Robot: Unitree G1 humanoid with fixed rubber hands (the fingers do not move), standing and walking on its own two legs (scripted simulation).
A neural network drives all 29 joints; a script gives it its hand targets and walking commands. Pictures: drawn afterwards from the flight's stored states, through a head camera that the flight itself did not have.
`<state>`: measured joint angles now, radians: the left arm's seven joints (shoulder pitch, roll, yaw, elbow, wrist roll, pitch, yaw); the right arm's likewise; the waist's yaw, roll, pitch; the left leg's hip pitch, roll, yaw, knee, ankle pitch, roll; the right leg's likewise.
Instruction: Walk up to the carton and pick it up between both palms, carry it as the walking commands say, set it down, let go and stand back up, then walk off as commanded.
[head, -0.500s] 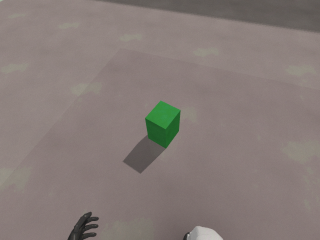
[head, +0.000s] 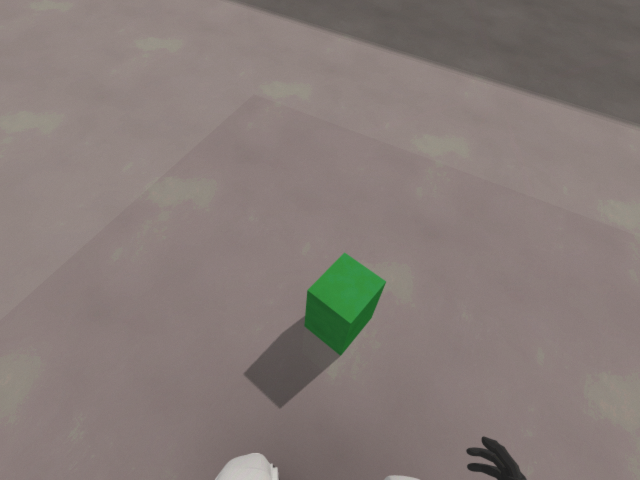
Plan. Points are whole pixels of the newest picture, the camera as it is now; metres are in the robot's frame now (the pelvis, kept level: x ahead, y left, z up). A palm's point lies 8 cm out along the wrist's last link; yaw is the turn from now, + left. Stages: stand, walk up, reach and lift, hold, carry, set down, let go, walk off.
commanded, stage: walk up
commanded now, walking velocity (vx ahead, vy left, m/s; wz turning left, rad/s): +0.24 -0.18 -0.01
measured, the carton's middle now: (342, 305) +0.64 -0.07 -0.64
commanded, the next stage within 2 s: none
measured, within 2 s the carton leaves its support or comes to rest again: neither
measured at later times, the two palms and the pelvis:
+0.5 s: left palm (214, 437) +0.17 +0.16 -0.11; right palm out of the picture +0.06 -0.30 -0.14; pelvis +0.08 -0.07 +0.01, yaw +0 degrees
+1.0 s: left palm out of the picture +0.10 +0.16 -0.13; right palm out of the picture +0.10 -0.30 -0.13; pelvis +0.10 -0.07 +0.01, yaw +0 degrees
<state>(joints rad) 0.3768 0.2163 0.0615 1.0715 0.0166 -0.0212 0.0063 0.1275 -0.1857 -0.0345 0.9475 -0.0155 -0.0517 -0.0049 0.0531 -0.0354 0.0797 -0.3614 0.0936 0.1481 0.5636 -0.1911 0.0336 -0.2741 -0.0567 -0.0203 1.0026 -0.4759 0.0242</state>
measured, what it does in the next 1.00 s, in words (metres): walks ahead: right foot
